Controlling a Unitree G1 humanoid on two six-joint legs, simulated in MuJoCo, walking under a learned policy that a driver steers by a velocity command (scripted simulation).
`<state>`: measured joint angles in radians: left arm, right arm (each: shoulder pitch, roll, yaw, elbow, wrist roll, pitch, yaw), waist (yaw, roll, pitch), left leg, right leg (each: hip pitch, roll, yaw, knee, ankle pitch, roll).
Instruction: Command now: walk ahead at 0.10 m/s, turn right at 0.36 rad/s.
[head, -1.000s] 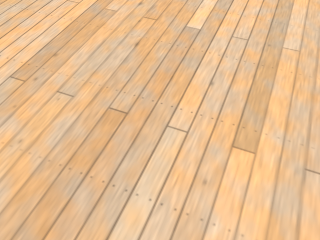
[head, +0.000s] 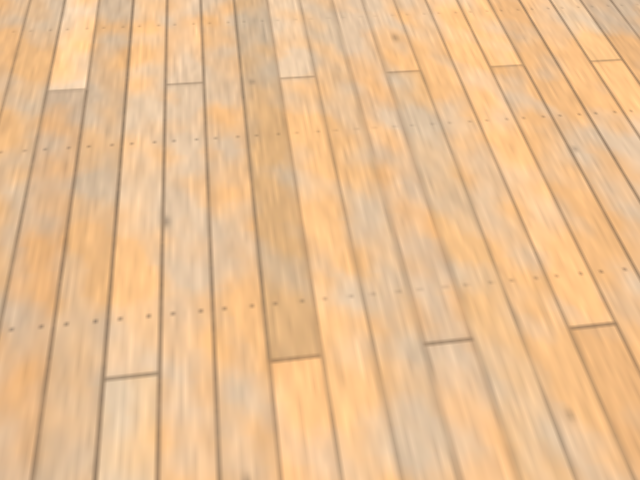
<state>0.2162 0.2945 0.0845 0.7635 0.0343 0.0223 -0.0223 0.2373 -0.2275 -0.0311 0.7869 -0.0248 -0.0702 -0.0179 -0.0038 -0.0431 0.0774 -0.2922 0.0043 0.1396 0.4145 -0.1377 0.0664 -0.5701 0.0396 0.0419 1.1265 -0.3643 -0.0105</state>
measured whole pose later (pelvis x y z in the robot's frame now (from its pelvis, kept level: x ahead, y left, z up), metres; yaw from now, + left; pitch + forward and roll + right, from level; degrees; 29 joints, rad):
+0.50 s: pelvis +0.07 -0.01 +0.01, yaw -3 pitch +0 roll -1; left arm 0.32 0.21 0.03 0.88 0.02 -0.03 0.01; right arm 0.28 -0.24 -0.05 0.87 -0.03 0.00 0.01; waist 0.01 0.03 0.00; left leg -0.38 0.02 0.04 0.70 -0.36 0.02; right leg -0.16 0.05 0.00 0.33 -0.18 -0.04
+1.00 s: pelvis +0.14 +0.01 +0.00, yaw -3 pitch -1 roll +0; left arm 0.24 0.21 0.03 1.02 0.03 -0.03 -0.01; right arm 0.40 -0.21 -0.05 1.03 -0.03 -0.04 -0.01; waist -0.03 0.01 0.02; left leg -0.09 -0.05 0.05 0.35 -0.26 0.08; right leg -0.33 -0.01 -0.04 0.79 -0.41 -0.08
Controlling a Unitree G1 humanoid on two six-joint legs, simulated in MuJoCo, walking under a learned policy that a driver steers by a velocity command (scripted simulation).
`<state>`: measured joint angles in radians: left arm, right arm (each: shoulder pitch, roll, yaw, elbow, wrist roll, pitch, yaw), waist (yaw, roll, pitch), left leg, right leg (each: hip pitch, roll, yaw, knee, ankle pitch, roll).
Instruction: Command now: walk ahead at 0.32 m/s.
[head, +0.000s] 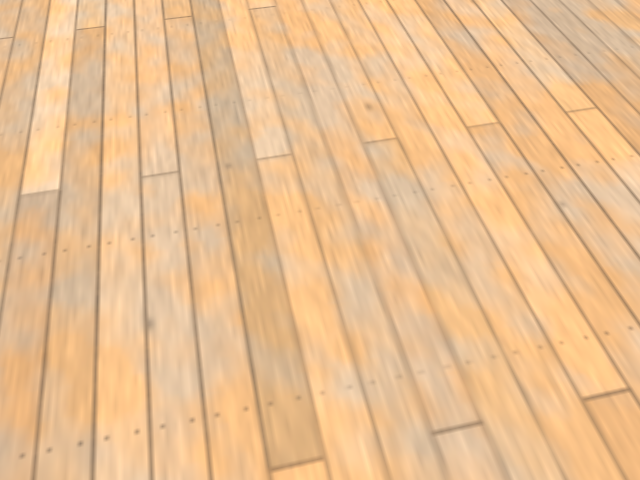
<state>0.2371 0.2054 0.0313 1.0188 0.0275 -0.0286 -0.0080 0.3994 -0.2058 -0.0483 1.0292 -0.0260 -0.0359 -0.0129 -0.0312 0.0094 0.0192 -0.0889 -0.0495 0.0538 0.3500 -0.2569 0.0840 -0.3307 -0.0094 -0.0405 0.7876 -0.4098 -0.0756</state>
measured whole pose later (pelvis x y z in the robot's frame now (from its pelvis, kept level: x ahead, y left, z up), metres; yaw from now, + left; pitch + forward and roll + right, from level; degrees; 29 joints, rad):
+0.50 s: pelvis +0.19 -0.06 +0.00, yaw +7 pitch +0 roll -1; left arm 0.44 0.16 0.03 1.06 0.02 -0.11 0.02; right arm 0.16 -0.21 -0.06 0.96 -0.03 -0.02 0.04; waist 0.01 0.04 0.03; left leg -0.67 0.07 0.01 0.95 -0.07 0.06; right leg 0.05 0.06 -0.20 0.21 -0.26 -0.07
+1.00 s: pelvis +0.44 +0.02 +0.00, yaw +25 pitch +1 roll -1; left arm 0.08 0.24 0.05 0.81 0.04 -0.03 0.01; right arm 0.31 -0.25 -0.07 0.94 0.00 -0.03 0.00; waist -0.04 -0.03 0.10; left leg -0.16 -0.16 -0.04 0.36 -0.20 0.15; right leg -0.67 -0.10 0.05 1.00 -0.21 0.05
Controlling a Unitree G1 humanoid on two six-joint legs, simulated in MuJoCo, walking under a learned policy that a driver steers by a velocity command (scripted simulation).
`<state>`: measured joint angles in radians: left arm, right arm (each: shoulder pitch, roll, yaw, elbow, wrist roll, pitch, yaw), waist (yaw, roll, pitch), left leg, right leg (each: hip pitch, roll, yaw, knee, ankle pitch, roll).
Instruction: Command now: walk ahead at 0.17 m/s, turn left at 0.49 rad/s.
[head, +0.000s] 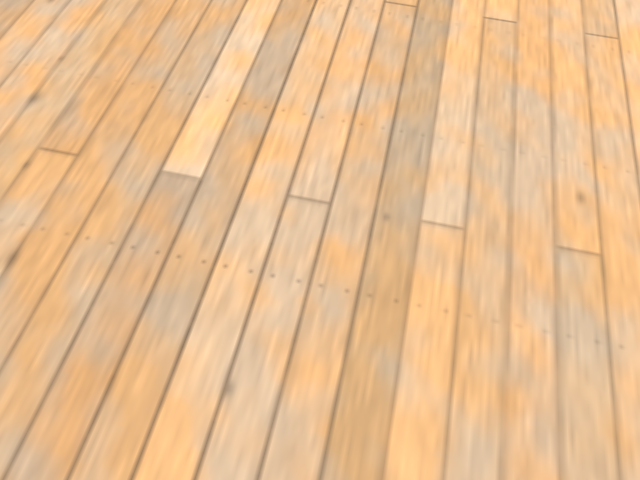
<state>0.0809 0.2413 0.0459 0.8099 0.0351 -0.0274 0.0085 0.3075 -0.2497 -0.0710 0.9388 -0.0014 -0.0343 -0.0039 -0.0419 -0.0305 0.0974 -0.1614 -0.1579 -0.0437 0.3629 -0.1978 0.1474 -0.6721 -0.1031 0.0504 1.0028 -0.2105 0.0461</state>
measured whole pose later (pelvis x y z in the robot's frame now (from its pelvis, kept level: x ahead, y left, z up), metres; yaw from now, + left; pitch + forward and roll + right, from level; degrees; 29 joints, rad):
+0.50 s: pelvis +0.19 -0.05 +0.01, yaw +5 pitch +0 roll +0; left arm 0.34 0.22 0.03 0.93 0.01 -0.07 -0.01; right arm 0.22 -0.26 -0.04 0.90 -0.04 -0.03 0.02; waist 0.01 0.04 0.04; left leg -0.50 0.02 -0.04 0.96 -0.29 0.03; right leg -0.13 0.07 -0.04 0.30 -0.16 -0.08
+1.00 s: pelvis +0.26 +0.00 +0.00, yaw -1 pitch +0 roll +0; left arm 0.25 0.22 0.05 0.96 0.02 0.04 0.02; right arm 0.18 -0.21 -0.03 0.93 -0.02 0.00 -0.06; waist 0.02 -0.03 0.05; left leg -0.25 0.00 0.14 0.41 -0.16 0.07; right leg -0.39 -0.01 -0.02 0.94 -0.47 0.00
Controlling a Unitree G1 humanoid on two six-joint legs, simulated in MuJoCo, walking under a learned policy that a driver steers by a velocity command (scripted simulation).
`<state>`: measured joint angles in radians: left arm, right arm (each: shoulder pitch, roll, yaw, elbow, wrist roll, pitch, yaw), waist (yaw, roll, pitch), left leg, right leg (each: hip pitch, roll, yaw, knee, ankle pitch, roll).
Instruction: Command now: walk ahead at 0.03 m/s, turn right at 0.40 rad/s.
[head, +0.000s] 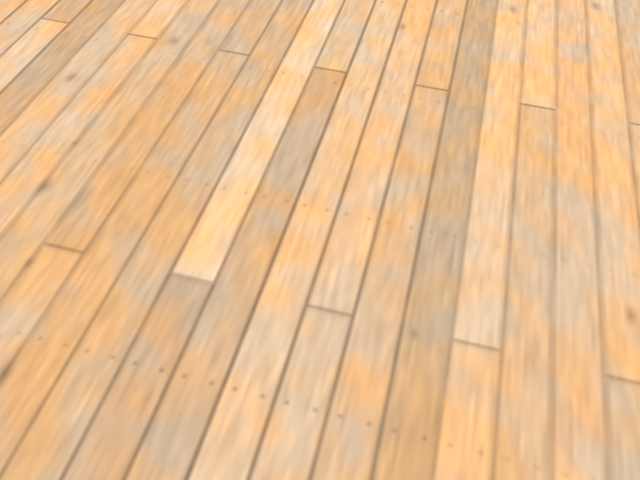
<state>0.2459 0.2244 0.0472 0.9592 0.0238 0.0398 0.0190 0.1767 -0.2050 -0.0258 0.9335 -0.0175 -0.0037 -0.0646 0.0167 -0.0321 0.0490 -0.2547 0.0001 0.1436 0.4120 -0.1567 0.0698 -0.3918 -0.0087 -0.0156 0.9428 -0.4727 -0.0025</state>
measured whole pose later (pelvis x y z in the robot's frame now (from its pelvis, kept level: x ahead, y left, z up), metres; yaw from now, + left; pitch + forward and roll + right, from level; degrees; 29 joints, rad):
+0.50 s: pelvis -0.02 -0.04 +0.00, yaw -16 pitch +1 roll +1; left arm 0.24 0.26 0.07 0.81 0.01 0.02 0.01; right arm 0.17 -0.27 -0.07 0.87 -0.02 0.05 -0.03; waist 0.00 0.03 0.05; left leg -0.47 0.01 -0.03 0.95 -0.36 -0.04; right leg -0.23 0.10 0.08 0.40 -0.17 -0.09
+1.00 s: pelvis +0.01 -0.01 +0.00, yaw -19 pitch -1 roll +0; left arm 0.25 0.25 0.03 0.95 0.03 0.00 0.00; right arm 0.25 -0.22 -0.03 0.92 -0.02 0.01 -0.01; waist 0.00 -0.01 0.00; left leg -0.15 -0.04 0.00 0.43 -0.28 0.06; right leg -0.13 0.03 0.00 0.48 -0.38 -0.06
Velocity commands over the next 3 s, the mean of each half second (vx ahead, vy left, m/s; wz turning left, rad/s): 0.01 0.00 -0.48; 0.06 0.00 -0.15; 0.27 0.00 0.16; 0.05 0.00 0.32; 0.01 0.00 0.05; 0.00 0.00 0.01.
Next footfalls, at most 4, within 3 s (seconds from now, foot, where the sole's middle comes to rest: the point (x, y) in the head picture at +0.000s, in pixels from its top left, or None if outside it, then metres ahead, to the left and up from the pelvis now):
0.18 right None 0.02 -0.11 -0.78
0.72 left None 0.05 0.07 -0.78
1.02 right None -0.03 -0.11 -0.78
1.42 left None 0.32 0.00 -0.78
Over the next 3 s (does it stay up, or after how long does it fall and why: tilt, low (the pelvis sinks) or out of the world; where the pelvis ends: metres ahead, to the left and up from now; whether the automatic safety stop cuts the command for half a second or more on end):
stays up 0.27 -0.10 0.00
